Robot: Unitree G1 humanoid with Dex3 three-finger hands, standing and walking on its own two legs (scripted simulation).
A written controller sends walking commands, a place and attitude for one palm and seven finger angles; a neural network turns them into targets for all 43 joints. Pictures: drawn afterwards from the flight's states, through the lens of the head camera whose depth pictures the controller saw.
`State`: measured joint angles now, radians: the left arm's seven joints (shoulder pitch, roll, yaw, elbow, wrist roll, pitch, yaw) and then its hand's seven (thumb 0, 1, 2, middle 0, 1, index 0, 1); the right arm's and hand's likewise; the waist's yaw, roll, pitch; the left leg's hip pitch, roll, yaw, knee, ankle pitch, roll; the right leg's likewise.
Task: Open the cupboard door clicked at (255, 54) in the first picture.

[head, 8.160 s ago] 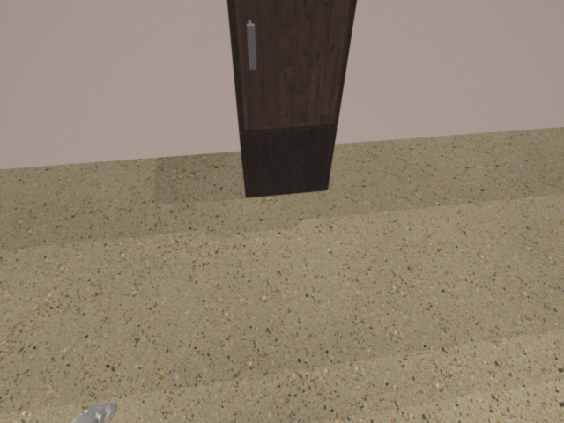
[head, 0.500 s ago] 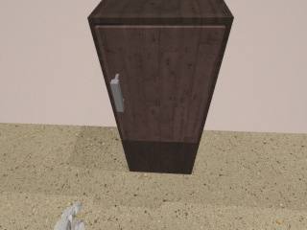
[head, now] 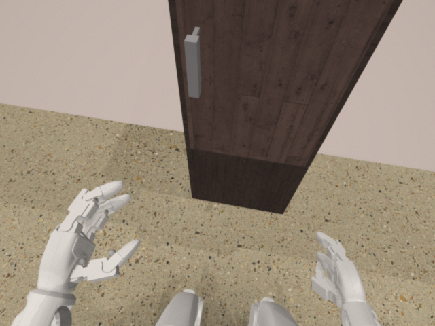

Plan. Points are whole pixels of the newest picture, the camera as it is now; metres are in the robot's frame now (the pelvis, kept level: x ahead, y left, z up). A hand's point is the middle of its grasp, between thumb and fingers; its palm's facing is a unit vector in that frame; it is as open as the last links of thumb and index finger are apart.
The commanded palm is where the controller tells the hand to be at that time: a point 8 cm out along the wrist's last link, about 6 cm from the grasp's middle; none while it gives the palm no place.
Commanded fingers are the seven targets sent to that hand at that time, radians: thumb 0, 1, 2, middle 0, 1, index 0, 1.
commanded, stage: raise the hand with hooked fingers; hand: left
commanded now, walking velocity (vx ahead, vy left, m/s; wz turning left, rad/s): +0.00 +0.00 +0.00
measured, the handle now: (195, 63) +0.63 +0.13 +0.11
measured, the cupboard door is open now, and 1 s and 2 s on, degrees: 0 0 0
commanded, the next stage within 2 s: move the hooked fingers beside the handle in 1.48 s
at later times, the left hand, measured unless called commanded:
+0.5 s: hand (91, 219) +0.25 +0.23 +0.08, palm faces -0.10 -0.99 -0.06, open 12.7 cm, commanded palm +0.23 +0.30 +0.09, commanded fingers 0.00 -0.43 0.33 -0.29 -1.15 -0.29 -1.15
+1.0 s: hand (57, 167) +0.31 +0.29 +0.12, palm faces -0.02 -1.00 -0.05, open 14.0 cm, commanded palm +0.28 +0.34 +0.12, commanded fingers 0.00 -0.50 0.30 -0.30 -1.20 -0.30 -1.20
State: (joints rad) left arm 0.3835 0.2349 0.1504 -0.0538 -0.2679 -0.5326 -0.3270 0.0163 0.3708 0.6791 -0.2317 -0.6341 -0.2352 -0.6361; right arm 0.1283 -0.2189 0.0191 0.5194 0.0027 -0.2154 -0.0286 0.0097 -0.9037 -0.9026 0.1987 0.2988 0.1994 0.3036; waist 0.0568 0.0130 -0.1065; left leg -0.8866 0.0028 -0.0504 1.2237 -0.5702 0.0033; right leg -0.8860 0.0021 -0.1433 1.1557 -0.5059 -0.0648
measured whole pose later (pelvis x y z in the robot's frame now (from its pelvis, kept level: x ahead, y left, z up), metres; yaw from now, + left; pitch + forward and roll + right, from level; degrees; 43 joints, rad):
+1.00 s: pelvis +0.02 +0.02 +0.05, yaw -1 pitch +10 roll -3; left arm -0.04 0.45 0.42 0.38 -0.37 -0.26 -0.52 -0.01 -0.50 0.31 -0.30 -1.20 -0.30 -1.20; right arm 0.28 -0.27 0.06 0.56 0.04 -0.20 -0.07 0.01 -0.90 -0.90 0.20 0.30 0.20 0.30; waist 0.00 0.01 -0.09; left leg -0.66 0.00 -0.01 0.96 -0.48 0.04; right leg -0.66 0.01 -0.09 0.88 -0.39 -0.02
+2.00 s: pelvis +0.01 +0.01 +0.04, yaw -3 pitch +12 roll -1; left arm -0.35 0.46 0.40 0.68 -0.28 -0.26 -0.48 -0.01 -0.50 0.30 -0.30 -1.20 -0.30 -1.20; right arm 0.30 -0.28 0.05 0.57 0.04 -0.14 -0.07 0.01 -0.90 -0.90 0.20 0.30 0.20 0.30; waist -0.05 0.00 -0.08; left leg -0.71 0.01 0.02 0.95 -0.46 0.03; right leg -0.74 0.02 -0.07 0.89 -0.38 -0.04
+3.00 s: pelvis +0.01 +0.02 +0.03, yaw -4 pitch +21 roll -3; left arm -0.95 0.61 0.43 1.23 -0.10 -0.35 -0.34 -0.01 -0.50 0.30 -0.30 -1.20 -0.30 -1.20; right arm 0.40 -0.29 0.06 0.62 -0.01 0.04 -0.03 0.00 -0.90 -0.90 0.20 0.30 0.20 0.30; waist -0.19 0.01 -0.09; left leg -0.93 0.02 0.02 1.04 -0.48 0.04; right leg -0.95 0.03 -0.07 0.96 -0.38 -0.03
